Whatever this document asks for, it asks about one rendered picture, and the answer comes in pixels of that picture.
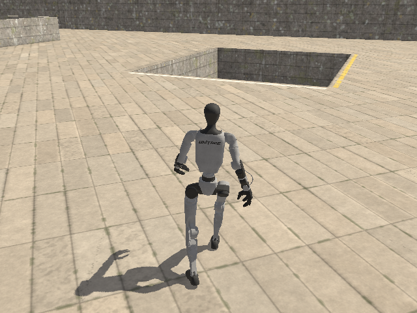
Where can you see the left robot shin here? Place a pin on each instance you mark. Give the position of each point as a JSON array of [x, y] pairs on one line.
[[191, 248]]

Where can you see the robot left hand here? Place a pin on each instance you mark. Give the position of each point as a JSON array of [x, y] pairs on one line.
[[184, 167]]

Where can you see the humanoid robot head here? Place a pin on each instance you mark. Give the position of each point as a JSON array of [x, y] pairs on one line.
[[212, 113]]

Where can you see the robot right hand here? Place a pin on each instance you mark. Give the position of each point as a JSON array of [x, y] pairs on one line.
[[248, 197]]

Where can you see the left robot forearm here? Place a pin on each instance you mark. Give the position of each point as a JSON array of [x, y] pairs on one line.
[[177, 165]]

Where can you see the right robot forearm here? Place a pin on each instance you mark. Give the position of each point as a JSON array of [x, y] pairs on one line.
[[242, 178]]

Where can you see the right robot upper arm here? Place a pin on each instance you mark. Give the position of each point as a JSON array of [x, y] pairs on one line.
[[233, 149]]

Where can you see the left robot upper arm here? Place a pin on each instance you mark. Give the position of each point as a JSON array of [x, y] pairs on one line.
[[186, 144]]

